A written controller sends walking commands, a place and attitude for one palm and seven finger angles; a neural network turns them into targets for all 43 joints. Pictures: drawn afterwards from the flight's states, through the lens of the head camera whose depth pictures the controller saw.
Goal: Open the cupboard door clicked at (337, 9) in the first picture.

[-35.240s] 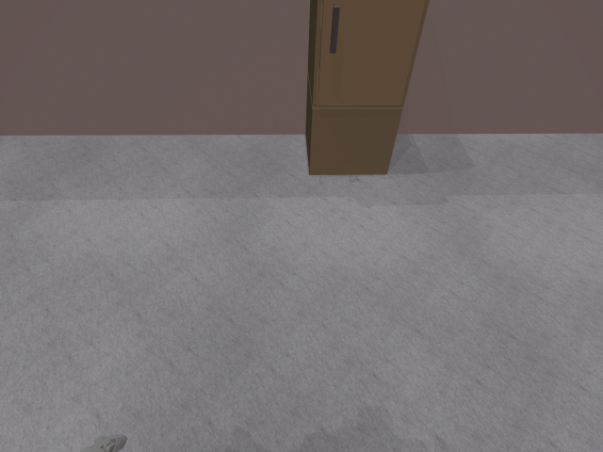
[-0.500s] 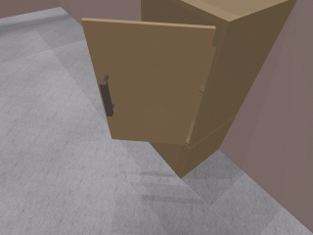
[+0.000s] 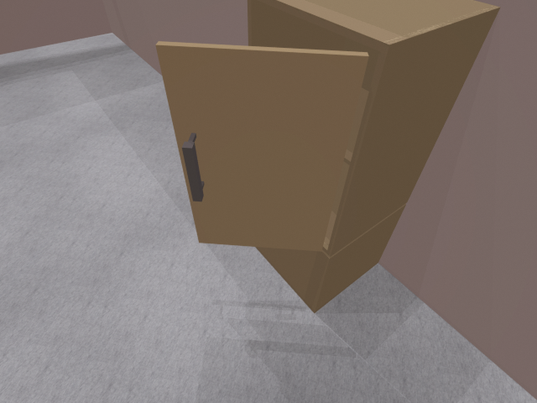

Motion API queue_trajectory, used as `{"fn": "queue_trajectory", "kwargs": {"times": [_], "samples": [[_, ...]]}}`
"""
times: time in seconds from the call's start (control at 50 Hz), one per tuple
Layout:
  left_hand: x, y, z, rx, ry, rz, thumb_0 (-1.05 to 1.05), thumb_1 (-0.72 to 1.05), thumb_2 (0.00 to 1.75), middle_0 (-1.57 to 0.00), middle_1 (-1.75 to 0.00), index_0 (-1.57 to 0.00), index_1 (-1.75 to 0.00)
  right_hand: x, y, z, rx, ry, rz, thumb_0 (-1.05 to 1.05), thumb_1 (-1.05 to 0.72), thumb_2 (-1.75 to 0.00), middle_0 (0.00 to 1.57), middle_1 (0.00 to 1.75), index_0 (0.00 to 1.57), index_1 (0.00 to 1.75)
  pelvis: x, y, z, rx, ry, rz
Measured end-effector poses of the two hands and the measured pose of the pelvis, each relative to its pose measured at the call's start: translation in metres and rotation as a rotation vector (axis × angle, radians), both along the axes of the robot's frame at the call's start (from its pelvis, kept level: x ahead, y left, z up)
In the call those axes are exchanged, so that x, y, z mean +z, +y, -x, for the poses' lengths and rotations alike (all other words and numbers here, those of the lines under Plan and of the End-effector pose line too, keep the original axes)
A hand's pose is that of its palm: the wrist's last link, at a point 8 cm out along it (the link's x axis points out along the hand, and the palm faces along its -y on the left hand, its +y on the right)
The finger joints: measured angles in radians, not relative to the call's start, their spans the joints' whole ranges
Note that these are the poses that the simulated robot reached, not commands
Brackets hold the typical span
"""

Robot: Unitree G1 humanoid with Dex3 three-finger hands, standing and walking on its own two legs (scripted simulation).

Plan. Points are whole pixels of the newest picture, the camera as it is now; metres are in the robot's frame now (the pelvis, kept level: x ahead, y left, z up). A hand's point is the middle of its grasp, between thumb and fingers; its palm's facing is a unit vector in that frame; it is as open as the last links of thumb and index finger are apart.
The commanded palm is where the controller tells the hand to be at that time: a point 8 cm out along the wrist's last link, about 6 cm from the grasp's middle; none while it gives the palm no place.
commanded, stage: come to a stop and stand still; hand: left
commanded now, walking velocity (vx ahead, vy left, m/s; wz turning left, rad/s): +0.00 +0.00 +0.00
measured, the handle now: (195, 168) +0.61 +0.20 -0.02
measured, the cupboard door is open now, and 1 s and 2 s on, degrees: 48 48 48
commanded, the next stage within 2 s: look again from close up in 0.52 s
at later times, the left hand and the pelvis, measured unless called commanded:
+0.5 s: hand out of the picture -0.05 +0.15 -0.17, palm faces +0.04 -0.99 -0.15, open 7.4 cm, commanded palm none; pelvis -0.02 +0.00 +0.00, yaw +0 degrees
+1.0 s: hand out of the picture -0.04 +0.14 -0.18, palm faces +0.05 -0.99 -0.14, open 7.4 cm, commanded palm none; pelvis -0.02 -0.01 +0.00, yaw +0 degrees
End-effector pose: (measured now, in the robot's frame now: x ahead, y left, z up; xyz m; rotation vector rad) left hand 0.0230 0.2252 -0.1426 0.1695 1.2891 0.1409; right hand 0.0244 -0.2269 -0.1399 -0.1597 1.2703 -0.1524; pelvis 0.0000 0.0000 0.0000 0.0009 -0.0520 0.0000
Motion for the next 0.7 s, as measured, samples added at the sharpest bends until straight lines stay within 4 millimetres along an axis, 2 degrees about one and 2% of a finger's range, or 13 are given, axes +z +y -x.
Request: {"fn": "queue_trajectory", "kwargs": {"times": [0.22,0.38,0.52,0.7], "samples": [[-0.001,-0.007,0.046,0.023,0.072,0.027,0.01,0.91,0.9,-0.2,-0.3,-0.2,-0.3,0.0,0.008,0.046,-0.01,0.087,-0.024,0.01,-0.92,-0.9,0.2,0.29,0.2,0.3,0.003,0.0,0.016,0.005,0.005,-0.004],[-0.003,-0.018,0.071,0.044,0.12,0.046,0.01,0.91,0.9,-0.2,-0.3,-0.2,-0.3,-0.002,0.011,0.066,-0.02,0.131,-0.036,0.01,-0.91,-0.9,0.2,0.29,0.2,0.3,0.004,-0.002,0.021,0.007,0.006,-0.006],[-0.004,-0.028,0.079,0.052,0.13,0.06,0.01,0.91,0.9,-0.2,-0.3,-0.2,-0.3,-0.002,0.013,0.07,-0.025,0.139,-0.046,0.01,-0.91,-0.9,0.2,0.29,0.2,0.3,0.004,-0.005,0.023,0.008,0.008,-0.005],[-0.006,-0.036,0.076,0.053,0.116,0.075,0.01,0.91,0.9,-0.2,-0.3,-0.2,-0.3,-0.002,0.015,0.069,-0.032,0.133,-0.051,0.01,-0.91,-0.9,0.2,0.29,0.2,0.3,0.003,-0.008,0.024,0.006,0.012,-0.004]]}}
